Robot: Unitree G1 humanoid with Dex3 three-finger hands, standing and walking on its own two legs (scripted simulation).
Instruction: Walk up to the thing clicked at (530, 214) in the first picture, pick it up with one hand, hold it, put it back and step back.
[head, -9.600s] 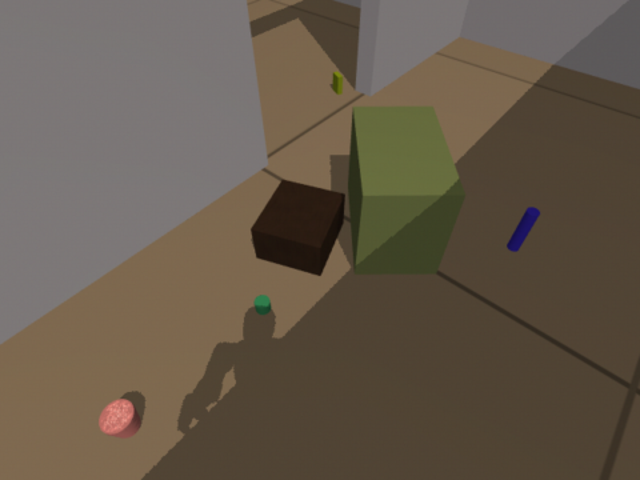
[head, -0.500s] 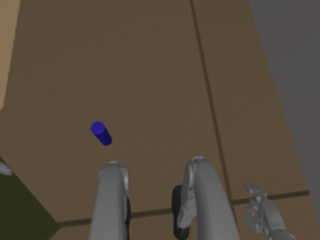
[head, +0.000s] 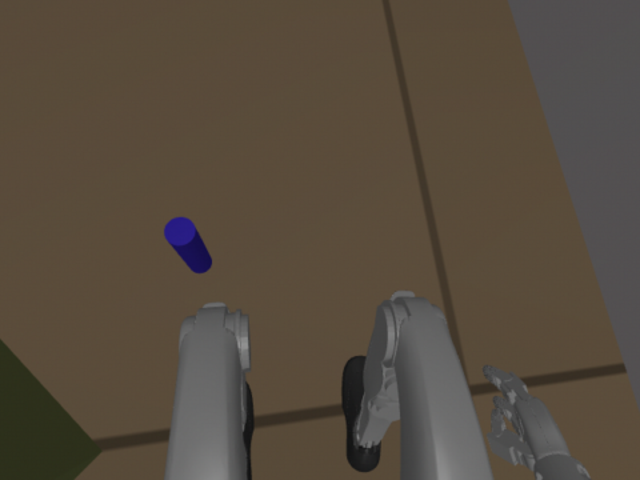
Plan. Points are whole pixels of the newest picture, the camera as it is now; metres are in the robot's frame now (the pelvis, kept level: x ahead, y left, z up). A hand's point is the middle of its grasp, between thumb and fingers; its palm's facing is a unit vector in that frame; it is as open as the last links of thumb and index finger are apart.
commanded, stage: go down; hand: left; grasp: from the side
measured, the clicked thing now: (191, 248) +0.45 +0.20 -0.31
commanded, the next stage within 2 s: approach in 0.52 s
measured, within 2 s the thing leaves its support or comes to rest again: neither
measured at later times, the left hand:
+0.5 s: hand out of the picture +0.39 +0.39 -0.02, palm faces +0.09 -0.99 -0.09, open 17.5 cm
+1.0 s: hand (36, 240) +0.40 +0.36 -0.12, palm faces +0.08 -1.00 +0.01, open 17.6 cm
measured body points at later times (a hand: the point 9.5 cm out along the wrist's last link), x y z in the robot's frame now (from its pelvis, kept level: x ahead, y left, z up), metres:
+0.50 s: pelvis +0.00 +0.00 -0.02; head +0.20 +0.06 +0.37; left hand +0.38 +0.44 -0.01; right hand +0.15 -0.27 -0.12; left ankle +0.08 +0.12 -0.39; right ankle +0.11 -0.12 -0.38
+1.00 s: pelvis -0.01 +0.00 -0.07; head +0.21 +0.09 +0.31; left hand +0.39 +0.41 -0.12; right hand +0.15 -0.27 -0.15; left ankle +0.08 +0.12 -0.39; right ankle +0.11 -0.12 -0.39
